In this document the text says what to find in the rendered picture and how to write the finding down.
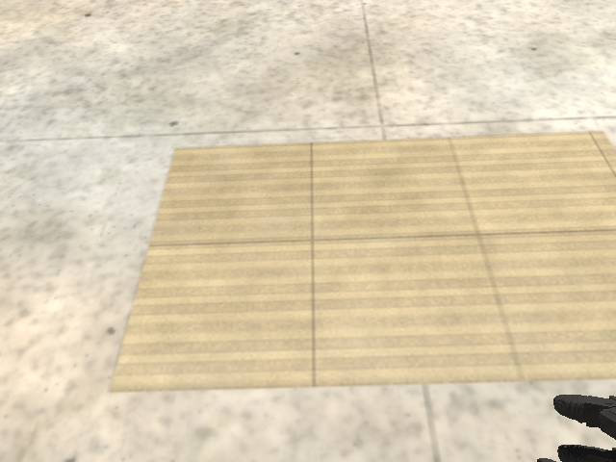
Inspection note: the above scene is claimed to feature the robot right hand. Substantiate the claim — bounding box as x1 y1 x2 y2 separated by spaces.
537 395 616 462

